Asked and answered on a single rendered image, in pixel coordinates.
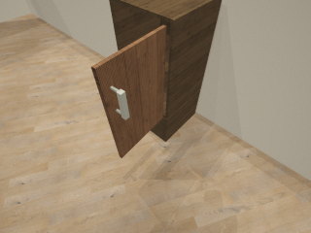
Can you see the cupboard door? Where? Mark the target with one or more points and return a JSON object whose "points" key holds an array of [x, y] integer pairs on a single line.
{"points": [[139, 70]]}

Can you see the handle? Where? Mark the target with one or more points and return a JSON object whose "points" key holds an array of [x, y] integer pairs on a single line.
{"points": [[123, 111]]}

